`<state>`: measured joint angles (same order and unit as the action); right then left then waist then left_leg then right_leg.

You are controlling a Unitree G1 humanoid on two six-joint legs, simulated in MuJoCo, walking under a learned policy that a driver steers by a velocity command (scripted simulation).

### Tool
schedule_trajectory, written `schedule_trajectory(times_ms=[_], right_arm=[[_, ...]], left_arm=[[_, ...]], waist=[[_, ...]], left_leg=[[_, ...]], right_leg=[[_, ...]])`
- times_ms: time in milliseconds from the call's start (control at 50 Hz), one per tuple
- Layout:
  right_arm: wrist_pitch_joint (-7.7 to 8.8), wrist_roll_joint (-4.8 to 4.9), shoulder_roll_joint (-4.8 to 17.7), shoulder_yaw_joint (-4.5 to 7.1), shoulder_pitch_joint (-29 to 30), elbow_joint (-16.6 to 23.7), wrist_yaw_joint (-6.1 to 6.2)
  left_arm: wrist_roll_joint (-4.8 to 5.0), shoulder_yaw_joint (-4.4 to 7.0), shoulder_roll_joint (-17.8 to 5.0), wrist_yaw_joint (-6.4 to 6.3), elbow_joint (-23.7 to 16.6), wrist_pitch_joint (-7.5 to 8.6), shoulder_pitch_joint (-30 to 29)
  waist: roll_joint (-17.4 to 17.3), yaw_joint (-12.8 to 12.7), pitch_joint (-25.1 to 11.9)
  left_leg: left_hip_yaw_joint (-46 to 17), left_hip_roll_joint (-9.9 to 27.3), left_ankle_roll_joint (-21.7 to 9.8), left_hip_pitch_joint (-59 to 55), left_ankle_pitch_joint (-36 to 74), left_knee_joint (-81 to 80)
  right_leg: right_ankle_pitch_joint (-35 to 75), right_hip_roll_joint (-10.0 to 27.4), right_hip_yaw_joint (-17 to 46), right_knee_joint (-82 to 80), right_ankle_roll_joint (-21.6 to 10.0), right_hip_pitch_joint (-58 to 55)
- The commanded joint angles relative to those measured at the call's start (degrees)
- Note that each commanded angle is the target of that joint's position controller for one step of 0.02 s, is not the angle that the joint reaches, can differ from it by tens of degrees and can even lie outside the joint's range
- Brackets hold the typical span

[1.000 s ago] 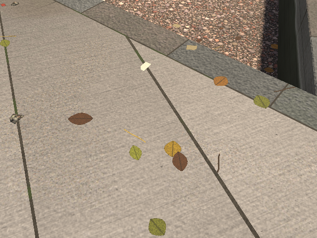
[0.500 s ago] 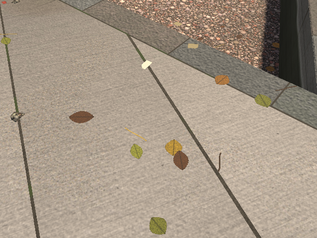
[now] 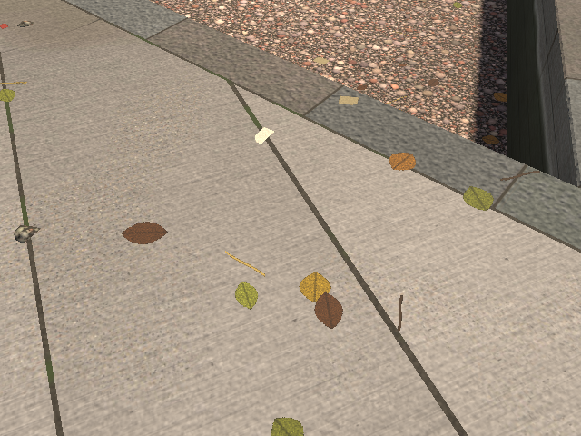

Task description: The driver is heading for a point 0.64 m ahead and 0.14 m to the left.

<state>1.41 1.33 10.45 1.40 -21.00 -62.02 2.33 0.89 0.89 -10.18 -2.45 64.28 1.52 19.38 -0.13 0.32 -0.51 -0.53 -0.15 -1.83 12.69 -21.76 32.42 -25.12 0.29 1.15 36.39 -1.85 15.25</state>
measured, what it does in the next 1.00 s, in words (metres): walks ahead: left foot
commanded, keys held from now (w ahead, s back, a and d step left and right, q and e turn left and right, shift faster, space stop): w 0.74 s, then w+q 0.14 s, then no key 0.12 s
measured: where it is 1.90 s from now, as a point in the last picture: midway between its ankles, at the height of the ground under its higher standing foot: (301, 388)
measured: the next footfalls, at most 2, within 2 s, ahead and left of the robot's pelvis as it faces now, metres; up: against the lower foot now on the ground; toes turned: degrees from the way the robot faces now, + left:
left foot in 0.54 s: +0.42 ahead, +0.11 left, +0.00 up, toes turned +3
right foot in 1.06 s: +0.72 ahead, -0.11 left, +0.00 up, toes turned +4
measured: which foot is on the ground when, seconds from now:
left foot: down 0.00-0.10, up 0.12-0.52, down 0.54-1.00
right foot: down 0.00-0.56, up 0.58-1.00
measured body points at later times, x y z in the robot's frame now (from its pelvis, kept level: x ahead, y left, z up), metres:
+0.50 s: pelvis +0.20 -0.01 -0.01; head +0.24 -0.01 +0.44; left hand +0.06 +0.22 -0.14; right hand +0.45 -0.21 -0.10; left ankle +0.38 +0.11 -0.71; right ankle +0.00 -0.12 -0.73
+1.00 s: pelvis +0.49 +0.01 +0.01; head +0.52 +0.01 +0.46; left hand +0.69 +0.25 -0.09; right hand +0.45 -0.25 -0.13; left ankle +0.38 +0.11 -0.73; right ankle +0.68 -0.13 -0.70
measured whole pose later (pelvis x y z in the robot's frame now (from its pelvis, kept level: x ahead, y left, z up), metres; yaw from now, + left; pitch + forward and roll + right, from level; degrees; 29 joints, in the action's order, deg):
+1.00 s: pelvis +0.49 +0.01 +0.01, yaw +4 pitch +2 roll +2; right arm 4.3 0.7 13.0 2.5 -23.3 -58.3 0.7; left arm 0.3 2.9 -13.5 0.5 48.6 6.2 0.6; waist 2.1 5.3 1.1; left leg -0.3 -3.7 -2.3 0.6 -16.8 15.6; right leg 5.6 4.1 2.3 29.9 -0.2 34.4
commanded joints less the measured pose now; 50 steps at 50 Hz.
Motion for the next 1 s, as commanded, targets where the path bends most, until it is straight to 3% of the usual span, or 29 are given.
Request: schedule_trajectory(times_ms=[20, 60, 80, 100, 120, 140, 160, 180, 220, 260, 320, 360, 420, 460, 500, 520, 540, 560, 580, 600, 620, 640, 660, 700, 740, 800, 880, 940, 1000], right_arm=[[1.48, 0.34, 10.76, 2.61, -5.25, 1.17, -0.20], [1.67, 0.75, 10.34, 2.45, 1.13, 3.67, -0.58], [1.54, 1.20, 10.01, 2.34, 4.46, 4.98, -0.76], [1.81, 1.12, 8.57, 2.05, 6.55, 6.09, -0.85], [2.73, 0.77, 4.68, 1.08, 7.60, 7.54, -1.07], [4.07, 0.92, 3.97, 0.87, 8.19, 9.25, -1.00], [4.83, 1.44, 5.80, 1.29, 8.01, 9.11, -1.38], [5.35, 1.53, 5.69, 1.22, 6.92, 8.53, -2.02], [5.97, 0.42, 7.48, 2.19, 8.53, 8.55, -2.48], [5.56, 0.24, 6.28, 2.34, 9.98, 8.90, -3.31], [4.78, 0.04, 3.36, 1.15, 17.80, 12.15, -3.79], [4.78, 0.14, 2.69, 0.41, 23.90, 14.59, -4.01], [4.67, 0.66, 4.68, 0.37, 27.73, 16.67, -4.57], [4.94, 0.65, 6.26, 0.74, 28.29, 17.64, -5.00], [5.18, 0.51, 9.05, 2.10, 22.80, 16.80, -5.03], [5.07, 0.68, 11.16, 3.39, 14.33, 14.38, -4.73], [4.69, 0.83, 13.58, 4.66, 4.30, 11.46, -4.21], [4.29, -0.78, 18.96, 6.00, -4.69, 9.76, -3.65], [4.04, -1.01, 17.41, 5.22, -5.81, 8.96, -3.95], [4.35, -0.60, 13.38, 3.93, -0.19, 9.28, -4.19], [4.59, -0.51, 10.66, 3.15, 5.60, 10.49, -4.19], [5.12, -0.97, 9.18, 2.61, 10.06, 11.05, -4.60], [5.60, -1.52, 7.49, 2.14, 12.22, 11.09, -4.88], [5.74, -1.63, 6.58, 1.88, 11.70, 9.76, -5.07], [5.96, -1.45, 8.04, 2.03, 9.61, 8.48, -4.51], [5.52, -1.25, 10.28, 2.38, 5.19, 7.51, -3.07], [4.62, -0.64, 11.80, 2.76, 0.66, 7.30, -1.91], [3.72, -0.44, 11.56, 2.70, -2.87, 5.96, -1.49], [2.69, -0.51, 11.07, 2.71, -3.58, 5.27, -0.99]], left_arm=[[0.51, 0.34, -2.18, 1.24, -3.89, 3.00, -2.10], [1.06, 0.41, -1.47, 1.73, -3.06, 3.87, 2.01], [0.99, 0.80, -1.74, 1.68, -1.09, 4.03, 6.78], [0.41, 1.78, -4.24, 1.55, 0.96, 3.97, 12.24], [0.48, 3.59, -10.49, 1.51, 2.34, 4.08, 20.67], [-0.20, 3.97, -13.90, 2.33, 2.04, 4.93, 23.44], [-0.71, 2.68, -9.63, 2.35, 0.49, 5.66, 17.78], [-0.48, 2.00, -7.23, 2.58, -1.08, 5.97, 13.85], [-0.27, 1.22, -5.85, 3.07, -2.47, 5.43, 10.38], [-0.77, 0.46, -3.80, 2.69, -2.09, 4.33, 12.79], [-1.24, 0.56, -6.26, 1.52, -3.22, 3.56, 12.84], [-1.19, 0.86, -8.22, 0.96, -4.03, 3.50, 12.84], [-0.12, 1.61, -9.79, 0.74, -3.62, 3.83, 14.42], [0.20, 2.04, -10.01, 0.74, -3.58, 3.69, 13.83], [-0.35, 2.68, -11.34, 0.79, -4.08, 3.12, 12.20], [-0.80, 2.76, -11.35, 0.86, -4.44, 2.53, 11.12], [-1.14, 2.50, -11.05, 1.08, -5.37, 2.34, 9.82], [-1.66, 0.97, -5.40, 1.81, -6.72, 2.90, 14.30], [-0.44, -0.40, -0.75, 2.41, -5.75, 4.61, 16.82], [1.30, 1.15, -6.21, 2.65, -7.52, 6.08, 11.25], [2.33, 1.72, -8.72, 2.49, -9.57, 6.68, 5.19], [1.85, 2.01, -8.71, 1.93, -10.15, 6.65, 2.40], [0.94, 2.71, -8.56, 1.40, -9.98, 5.89, 2.55], [0.59, 2.74, -5.81, 1.11, -9.52, 4.18, 5.23], [0.32, 3.05, -5.89, 0.92, -10.75, 3.35, 2.91], [-0.86, 3.58, -7.47, 0.78, -14.65, 3.72, -6.92], [-0.51, 3.10, -6.38, 1.75, -17.38, 4.65, -16.72], [-0.49, 2.44, -5.70, 2.76, -18.47, 5.15, -21.07], [-0.82, 2.96, -8.00, 3.48, -18.92, 5.72, -20.00]], waist=[[-10.20, 1.10, 9.97], [-9.33, -3.04, 10.81], [-7.62, -5.51, 10.82], [-2.03, -7.04, 9.27], [13.18, -9.23, 5.38], [18.52, -8.99, 4.96], [9.31, -5.56, 8.21], [6.01, -3.84, 8.72], [3.60, -2.54, 8.29], [5.26, -2.72, 6.71], [4.21, -3.47, 8.30], [4.68, -4.55, 9.39], [6.14, -4.26, 10.51], [5.96, -2.76, 9.91], [7.89, 1.22, 4.19], [8.53, 5.56, -1.20], [8.09, 10.16, -6.97], [-3.55, 9.22, -16.77], [-14.32, 7.31, -24.97], [-10.88, 6.62, -15.74], [-6.89, 4.89, -7.57], [-1.06, 2.52, -3.15], [-0.92, 0.17, -1.86], [-3.20, -2.12, -0.36], [-3.37, -2.63, 2.14], [-1.69, -0.70, 4.57], [-2.10, 2.12, 4.81], [-3.01, 3.70, 4.89], [-5.09, 2.21, 1.93]], left_leg=[[-26.98, 17.78, -12.15, 4.44, -26.58, -22.46], [-21.10, 15.23, -9.68, 10.31, -21.97, -20.61], [-15.15, 11.08, -7.14, 15.13, -17.58, -16.73], [-8.49, 6.25, -4.41, 19.65, -9.02, -6.57], [2.26, -0.62, -0.70, 27.36, -2.00, 14.54], [-0.23, -2.44, -0.87, 35.36, -8.74, 28.27], [-3.99, 1.39, -2.07, 39.13, -5.79, 36.83], [-4.48, 3.33, -3.13, 40.33, 0.03, 38.86], [-2.69, 6.16, -3.42, 39.76, 7.73, 34.63], [-0.07, 6.56, -2.29, 36.49, 10.88, 30.71], [2.41, 5.58, -0.19, 33.61, 16.07, 19.01], [4.26, 3.55, 0.45, 27.89, 20.33, 9.30], [4.10, 2.59, -0.60, 23.85, 22.59, 2.60], [3.51, 2.08, -2.37, 22.46, 21.87, -0.58], [4.83, -0.71, -4.40, 13.66, 19.37, -0.59], [5.89, -2.69, -5.82, 3.40, 18.41, -0.14], [3.31, -0.54, -7.72, -11.64, 18.76, 0.11], [-18.86, 14.72, -14.76, -34.10, 10.12, -1.02], [-44.74, 24.03, -20.28, -39.93, 0.50, -14.28], [-41.20, 21.19, -16.83, -32.17, -1.92, -17.36], [-30.92, 19.48, -14.48, -21.83, 2.79, -18.05], [-23.40, 17.41, -13.17, -11.71, 10.41, -19.80], [-17.69, 14.85, -11.85, -5.56, 14.47, -21.13], [-12.61, 12.43, -11.96, 0.45, 15.48, -24.16], [-9.73, 11.95, -12.74, 2.94, 16.91, -26.41], [-10.04, 11.69, -13.22, 0.60, 18.07, -27.63], [-7.53, 9.34, -10.70, -1.48, 19.56, -26.24], [-5.39, 9.05, -9.42, -4.11, 28.56, -21.47], [-7.02, 10.69, -7.07, -10.24, 35.60, -14.15]], right_leg=[[-0.10, -0.06, -2.78, 8.54, -2.11, 10.76], [-1.15, 0.29, -3.37, -1.34, -4.27, 1.91], [2.51, -0.95, -3.97, -9.59, -4.36, -7.61], [5.27, 1.35, 1.24, -12.78, -4.06, -15.60], [-2.88, 12.66, 20.34, -22.30, -8.36, -23.54], [-5.00, 22.20, 39.89, -28.17, -14.44, -24.36], [-3.06, 22.47, 37.83, -27.22, -14.37, -22.48], [0.24, 19.74, 30.46, -26.88, -12.43, -21.72], [12.82, 15.47, 18.94, -27.67, -8.93, -21.46], [23.96, 12.19, 11.24, -27.70, -7.31, -20.62], [28.58, 10.63, 6.29, -29.44, -7.87, -15.48], [27.47, 9.79, 4.27, -31.18, -7.88, -11.02], [27.96, 11.99, 3.61, -32.32, -8.15, -12.37], [34.50, 13.49, 2.68, -29.74, -7.17, -16.97], [55.20, 14.04, 1.17, -21.10, -5.68, -20.94], [64.05, 12.60, -0.46, -11.23, -4.57, -20.10], [61.23, 10.42, -1.42, 1.59, -2.80, -12.21], [36.92, 3.20, -2.95, 24.25, -0.02, 8.34], [-4.70, -4.64, 3.74, 40.59, 1.12, 18.77], [-3.56, -0.82, 7.66, 45.95, -0.63, 24.60], [0.98, 2.19, 5.30, 45.23, -1.63, 25.72], [5.83, 5.06, 4.13, 41.52, -1.79, 22.86], [8.48, 7.18, 4.10, 37.79, -2.00, 18.88], [9.69, 8.46, 3.78, 33.95, -1.89, 14.64], [11.73, 9.16, 2.85, 29.90, -1.00, 16.83], [20.39, 9.44, 2.28, 18.69, 1.20, 24.17], [30.71, 5.60, 0.60, 1.32, 2.51, 21.22], [32.84, 2.81, -1.00, -4.92, 2.66, 17.30], [30.58, 1.56, 0.20, -8.95, 0.59, 13.47]])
